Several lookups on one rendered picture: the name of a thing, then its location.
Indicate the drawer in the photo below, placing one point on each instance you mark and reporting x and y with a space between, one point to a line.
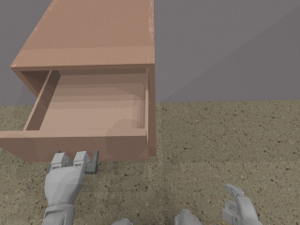
79 110

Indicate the robot right thigh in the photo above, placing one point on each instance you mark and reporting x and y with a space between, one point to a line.
186 219

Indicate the left robot forearm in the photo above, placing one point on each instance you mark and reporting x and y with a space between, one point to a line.
59 214

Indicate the handle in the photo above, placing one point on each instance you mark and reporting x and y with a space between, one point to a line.
90 168

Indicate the cabinet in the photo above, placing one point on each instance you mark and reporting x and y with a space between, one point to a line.
92 34

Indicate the right robot hand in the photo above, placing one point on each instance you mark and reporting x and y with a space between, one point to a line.
235 212

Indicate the left robot hand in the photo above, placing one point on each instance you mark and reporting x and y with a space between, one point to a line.
63 184

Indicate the robot right shin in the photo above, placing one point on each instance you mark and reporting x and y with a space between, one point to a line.
185 211

